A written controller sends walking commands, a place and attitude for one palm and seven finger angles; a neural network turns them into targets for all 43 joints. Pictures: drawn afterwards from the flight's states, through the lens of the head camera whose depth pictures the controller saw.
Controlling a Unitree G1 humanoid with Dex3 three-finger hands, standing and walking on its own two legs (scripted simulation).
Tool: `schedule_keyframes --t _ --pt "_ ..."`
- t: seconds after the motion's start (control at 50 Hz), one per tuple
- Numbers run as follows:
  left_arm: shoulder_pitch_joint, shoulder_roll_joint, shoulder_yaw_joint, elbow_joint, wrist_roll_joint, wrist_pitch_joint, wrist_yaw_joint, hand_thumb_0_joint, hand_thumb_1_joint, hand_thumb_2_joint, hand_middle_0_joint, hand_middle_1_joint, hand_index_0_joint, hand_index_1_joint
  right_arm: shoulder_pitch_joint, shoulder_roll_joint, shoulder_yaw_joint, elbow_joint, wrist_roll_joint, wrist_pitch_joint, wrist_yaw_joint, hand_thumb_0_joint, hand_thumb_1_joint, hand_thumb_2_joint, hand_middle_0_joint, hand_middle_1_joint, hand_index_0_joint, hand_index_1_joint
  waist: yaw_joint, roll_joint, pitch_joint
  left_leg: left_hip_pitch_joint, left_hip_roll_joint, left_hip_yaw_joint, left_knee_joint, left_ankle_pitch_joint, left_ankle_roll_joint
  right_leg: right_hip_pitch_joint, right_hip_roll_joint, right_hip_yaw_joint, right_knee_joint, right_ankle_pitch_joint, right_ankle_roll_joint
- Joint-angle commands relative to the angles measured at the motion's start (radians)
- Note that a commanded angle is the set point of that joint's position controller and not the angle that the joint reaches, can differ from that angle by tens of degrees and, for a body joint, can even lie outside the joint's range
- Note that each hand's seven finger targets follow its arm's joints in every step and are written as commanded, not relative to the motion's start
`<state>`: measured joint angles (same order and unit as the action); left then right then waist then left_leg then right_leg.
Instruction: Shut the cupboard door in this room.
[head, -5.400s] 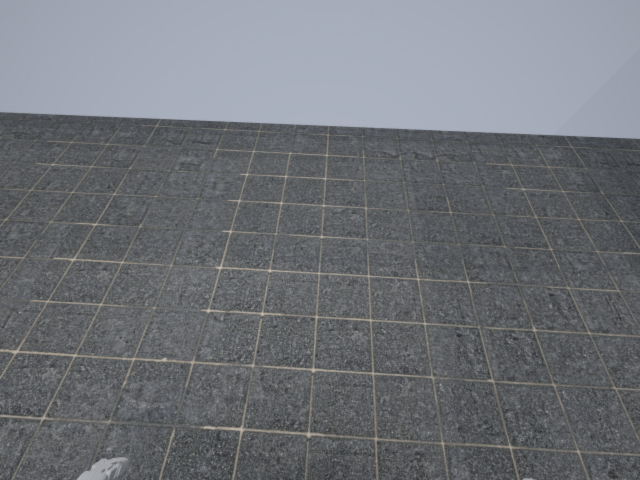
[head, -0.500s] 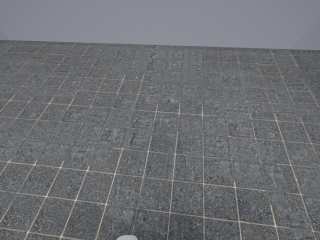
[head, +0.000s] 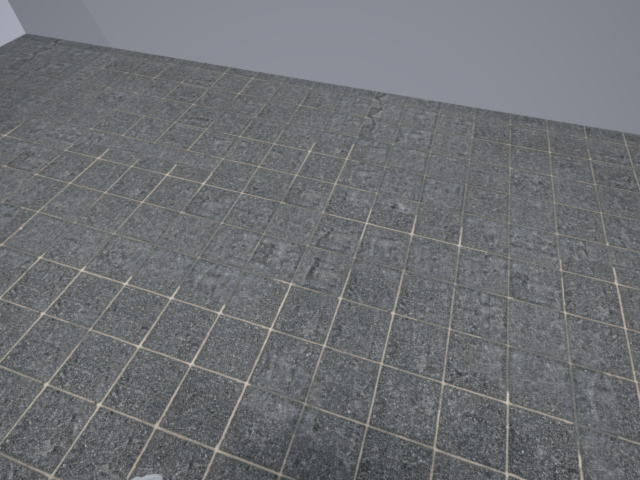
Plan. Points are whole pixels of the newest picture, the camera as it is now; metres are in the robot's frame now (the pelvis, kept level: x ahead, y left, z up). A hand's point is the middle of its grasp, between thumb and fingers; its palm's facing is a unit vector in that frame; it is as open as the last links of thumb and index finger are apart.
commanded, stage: turn or walk to find it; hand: left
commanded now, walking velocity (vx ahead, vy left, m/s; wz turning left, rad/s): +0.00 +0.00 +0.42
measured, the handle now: out of the picture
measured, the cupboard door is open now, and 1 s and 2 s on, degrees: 80 80 80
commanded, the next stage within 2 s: none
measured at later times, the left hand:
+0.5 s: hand out of the picture -0.04 +0.19 -0.17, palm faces +0.28 -0.93 -0.23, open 7.4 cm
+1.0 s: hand out of the picture -0.04 +0.23 -0.15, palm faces +0.43 -0.86 -0.28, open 7.4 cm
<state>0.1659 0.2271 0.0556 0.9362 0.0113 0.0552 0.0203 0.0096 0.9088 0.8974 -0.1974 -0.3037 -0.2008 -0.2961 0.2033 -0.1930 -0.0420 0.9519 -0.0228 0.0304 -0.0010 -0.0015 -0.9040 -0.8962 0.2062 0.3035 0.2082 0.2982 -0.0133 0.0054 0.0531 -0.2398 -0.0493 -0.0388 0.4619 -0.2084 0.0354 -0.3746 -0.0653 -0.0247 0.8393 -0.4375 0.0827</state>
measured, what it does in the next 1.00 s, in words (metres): steps on the spot, turning left: right foot, then left foot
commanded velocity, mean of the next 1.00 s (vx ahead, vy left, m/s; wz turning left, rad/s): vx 0.00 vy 0.00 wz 0.42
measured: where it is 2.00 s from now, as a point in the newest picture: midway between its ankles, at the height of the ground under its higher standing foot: outside the picture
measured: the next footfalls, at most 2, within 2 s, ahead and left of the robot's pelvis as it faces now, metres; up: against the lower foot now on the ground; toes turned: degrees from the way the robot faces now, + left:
right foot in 0.08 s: +0.04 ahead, -0.13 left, +0.00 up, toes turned -1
left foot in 0.54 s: -0.05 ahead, +0.12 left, +0.00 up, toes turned +20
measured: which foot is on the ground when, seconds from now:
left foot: down 0.00-0.10, up 0.12-0.52, down 0.54-1.00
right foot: up 0.00-0.06, down 0.08-0.54, up 0.56-1.00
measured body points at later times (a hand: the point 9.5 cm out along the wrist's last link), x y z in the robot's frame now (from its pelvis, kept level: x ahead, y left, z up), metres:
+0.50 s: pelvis -0.04 -0.01 -0.01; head +0.00 +0.01 +0.44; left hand -0.05 +0.24 -0.16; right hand +0.07 -0.25 -0.15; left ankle -0.09 +0.11 -0.72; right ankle +0.00 -0.13 -0.74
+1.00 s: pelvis -0.06 -0.01 +0.00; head -0.03 -0.02 +0.44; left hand -0.06 +0.27 -0.13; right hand +0.08 -0.21 -0.16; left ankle -0.09 +0.11 -0.74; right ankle -0.01 -0.11 -0.73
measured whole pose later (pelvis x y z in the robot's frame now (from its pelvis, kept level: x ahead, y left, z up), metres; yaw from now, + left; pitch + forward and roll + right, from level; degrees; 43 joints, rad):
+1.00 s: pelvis -0.06 -0.01 +0.00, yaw +25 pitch -1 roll +1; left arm 0.13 0.21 0.04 0.91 0.01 0.04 0.02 0.01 0.91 0.90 -0.20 -0.30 -0.20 -0.30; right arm 0.23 -0.21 -0.05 0.96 -0.02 0.04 0.00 0.00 -0.90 -0.90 0.21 0.30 0.21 0.30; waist -0.03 0.02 0.05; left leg -0.26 -0.06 -0.07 0.50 -0.22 0.02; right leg -0.30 -0.04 -0.03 0.66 -0.36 0.07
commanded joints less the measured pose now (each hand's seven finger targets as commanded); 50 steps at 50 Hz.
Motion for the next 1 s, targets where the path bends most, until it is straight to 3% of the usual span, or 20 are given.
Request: schedule_keyframes --t 0.0,0.04,0.08,0.1,0.12,0.14,0.2,0.32,0.4,0.44,0.48,0.5,0.52,0.54,0.58,0.64,0.82,0.92,0.96,0.98 --pt "0.054 0.066 0.017 -0.066 -0.007 -0.033 0.005 0.000 0.900 0.900 -0.200 -0.300 -0.200 -0.300 0.005 -0.210 -0.061 -0.060 -0.004 -0.008 -0.010 0.000 -0.900 -0.900 0.200 0.300 0.200 0.300 0.013 0.132 -0.075 -0.005 0.246 -0.286 -0.082 0.321 0.117 0.112 0.033 -0.018 -0.215 0.080 -0.018" --pt "0.119 0.095 0.025 -0.051 -0.003 -0.046 0.010 0.000 0.900 0.900 -0.200 -0.300 -0.200 -0.300 -0.013 -0.180 -0.060 -0.067 0.007 -0.007 -0.005 0.000 -0.900 -0.900 0.200 0.300 0.200 0.300 0.048 0.056 -0.093 -0.133 0.177 -0.247 0.000 0.155 0.051 0.298 -0.004 0.001 -0.437 0.242 -0.026" --pt "0.131 0.238 0.052 -0.068 0.019 -0.058 0.019 0.000 0.900 0.900 -0.200 -0.300 -0.200 -0.300 -0.010 -0.095 -0.050 -0.107 0.012 -0.002 0.001 0.000 -0.900 -0.900 0.200 0.300 0.200 0.300 0.064 -0.321 -0.064 -0.365 -0.030 -0.012 0.402 -0.340 -0.063 0.332 -0.403 0.392 -0.599 0.263 -0.191" --pt "0.108 0.226 0.044 -0.086 0.009 -0.050 0.020 0.000 0.900 0.900 -0.200 -0.300 -0.200 -0.300 -0.022 -0.142 -0.065 -0.098 0.003 0.010 0.002 0.000 -0.900 -0.900 0.200 0.300 0.200 0.300 0.060 -0.207 -0.059 -0.320 0.013 -0.054 0.574 -0.350 -0.056 0.199 -0.423 0.347 -0.611 0.204 -0.242" --pt "0.030 0.179 0.044 -0.101 0.007 -0.056 0.023 0.000 0.900 0.900 -0.200 -0.300 -0.200 -0.300 0.013 -0.146 -0.069 -0.070 -0.005 0.024 0.007 0.000 -0.900 -0.900 0.200 0.300 0.200 0.300 0.021 -0.252 -0.022 -0.319 0.037 -0.084 0.657 -0.282 -0.056 0.122 -0.351 0.290 -0.648 0.073 -0.219" --pt "-0.016 0.158 0.036 -0.112 0.005 -0.053 0.018 0.000 0.900 0.900 -0.200 -0.300 -0.200 -0.300 0.023 -0.145 -0.074 -0.047 -0.004 0.032 0.012 0.000 -0.900 -0.900 0.200 0.300 0.200 0.300 0.002 -0.188 0.022 -0.305 0.042 -0.058 0.728 -0.224 -0.062 0.068 -0.303 0.232 -0.652 0.031 -0.191" --pt "-0.034 0.108 0.018 -0.114 0.005 -0.065 0.015 0.000 0.900 0.900 -0.200 -0.300 -0.200 -0.300 0.087 -0.115 -0.066 -0.012 -0.004 0.033 0.020 0.000 -0.900 -0.900 0.200 0.300 0.200 0.300 -0.025 -0.153 0.011 -0.312 0.062 -0.010 0.771 -0.117 -0.090 0.130 -0.220 0.048 -0.586 0.231 -0.161" --pt "0.065 0.140 0.030 -0.071 0.016 -0.062 0.019 0.000 0.900 0.900 -0.200 -0.300 -0.200 -0.300 0.005 -0.106 -0.055 -0.029 0.001 0.033 0.019 0.000 -0.900 -0.900 0.200 0.300 0.200 0.300 0.032 -0.157 -0.012 -0.283 0.096 0.040 0.585 -0.189 -0.112 0.218 -0.275 0.025 -0.562 0.269 -0.204" --pt "0.117 0.177 0.044 -0.041 0.024 -0.057 0.015 0.000 0.900 0.900 -0.200 -0.300 -0.200 -0.300 -0.044 -0.083 -0.038 -0.045 0.011 0.013 0.016 0.000 -0.900 -0.900 0.200 0.300 0.200 0.300 0.068 -0.200 -0.061 -0.197 0.091 0.095 0.329 -0.273 -0.102 0.293 -0.305 0.005 -0.469 0.499 -0.230" --pt "0.111 0.187 0.047 -0.030 0.022 -0.055 0.013 0.000 0.900 0.900 -0.200 -0.300 -0.200 -0.300 0.000 -0.082 -0.033 -0.036 0.016 0.002 0.010 0.000 -0.900 -0.900 0.200 0.300 0.200 0.300 0.049 -0.209 -0.108 -0.120 0.075 0.124 0.197 -0.224 -0.094 0.307 -0.303 -0.025 -0.396 0.609 -0.211" --pt "0.086 0.172 0.046 -0.026 0.008 -0.047 0.009 0.000 0.900 0.900 -0.200 -0.300 -0.200 -0.300 0.074 -0.108 -0.036 -0.014 0.015 -0.011 0.010 0.000 -0.900 -0.900 0.200 0.300 0.200 0.300 0.001 -0.121 -0.139 0.062 0.078 0.114 -0.051 0.010 -0.079 0.227 -0.258 -0.101 -0.260 0.554 -0.130" --pt "0.107 0.126 0.039 -0.043 -0.002 -0.039 0.008 0.000 0.900 0.900 -0.200 -0.300 -0.200 -0.300 0.111 -0.182 -0.051 -0.010 0.009 -0.023 0.008 0.000 -0.900 -0.900 0.200 0.300 0.200 0.300 -0.017 0.080 -0.171 0.208 0.216 -0.059 -0.132 0.178 -0.032 0.057 -0.176 -0.150 -0.092 0.318 -0.066" --pt "0.074 0.060 0.018 -0.082 -0.002 -0.031 0.002 0.000 0.900 0.900 -0.200 -0.300 -0.200 -0.300 0.137 -0.272 -0.073 -0.013 0.004 -0.023 0.000 0.000 -0.900 -0.900 0.200 0.300 0.200 0.300 -0.035 0.335 -0.129 0.255 0.436 -0.323 -0.144 0.522 0.076 -0.196 -0.058 -0.148 0.087 -0.178 0.001" --pt "0.015 0.080 0.014 -0.088 0.005 -0.019 0.007 0.000 0.900 0.900 -0.200 -0.300 -0.200 -0.300 0.160 -0.288 -0.074 -0.001 0.001 -0.012 -0.005 0.000 -0.900 -0.900 0.200 0.300 0.200 0.300 -0.060 0.232 -0.121 0.167 0.475 -0.286 -0.127 0.517 0.147 -0.150 -0.061 -0.057 0.200 -0.201 -0.016" --pt "-0.010 0.077 0.025 -0.066 0.009 -0.012 0.002 0.000 0.900 0.900 -0.200 -0.300 -0.200 -0.300 0.073 -0.224 -0.059 -0.014 -0.002 -0.018 -0.019 0.000 -0.900 -0.900 0.200 0.300 0.200 0.300 -0.030 0.239 -0.062 0.091 0.372 -0.222 -0.148 0.347 0.122 -0.181 -0.072 -0.011 0.267 -0.080 -0.018" --pt "0.020 0.082 0.024 -0.035 0.005 -0.020 -0.009 0.000 0.900 0.900 -0.200 -0.300 -0.200 -0.300 0.015 -0.193 -0.039 -0.033 0.002 -0.027 -0.025 0.000 -0.900 -0.900 0.200 0.300 0.200 0.300 -0.001 0.157 -0.038 0.108 0.294 -0.153 -0.127 0.463 0.106 -0.172 -0.051 -0.006 0.271 0.020 -0.005" --pt "-0.043 0.068 0.015 -0.072 -0.002 -0.023 0.002 0.000 0.900 0.900 -0.200 -0.300 -0.200 -0.300 0.072 -0.202 -0.055 -0.031 -0.002 -0.021 -0.021 0.000 -0.900 -0.900 0.200 0.300 0.200 0.300 -0.031 0.118 -0.071 0.171 0.296 -0.248 -0.109 0.477 0.144 -0.119 -0.011 0.008 0.072 -0.018 0.007" --pt "0.006 0.065 0.015 -0.073 -0.008 -0.031 0.006 0.000 0.900 0.900 -0.200 -0.300 -0.200 -0.300 0.027 -0.203 -0.060 -0.050 -0.005 -0.011 -0.014 0.000 -0.900 -0.900 0.200 0.300 0.200 0.300 -0.001 0.152 -0.076 0.051 0.259 -0.292 -0.082 0.427 0.127 0.057 0.028 -0.009 -0.153 0.035 -0.015" --pt "0.069 0.076 0.018 -0.058 -0.008 -0.042 0.009 0.000 0.900 0.900 -0.200 -0.300 -0.200 -0.300 0.008 -0.195 -0.062 -0.059 0.002 -0.008 -0.011 0.000 -0.900 -0.900 0.200 0.300 0.200 0.300 0.033 0.112 -0.098 -0.044 0.213 -0.282 -0.028 0.321 0.084 0.216 0.028 -0.017 -0.360 0.197 -0.021" --pt "0.108 0.113 0.026 -0.052 -0.001 -0.053 0.012 0.000 0.900 0.900 -0.200 -0.300 -0.200 -0.300 0.006 -0.167 -0.060 -0.062 0.009 -0.010 -0.006 0.000 -0.900 -0.900 0.200 0.300 0.200 0.300 0.051 0.019 -0.116 -0.133 0.158 -0.235 0.045 0.178 0.032 0.339 -0.035 0.038 -0.485 0.272 -0.032"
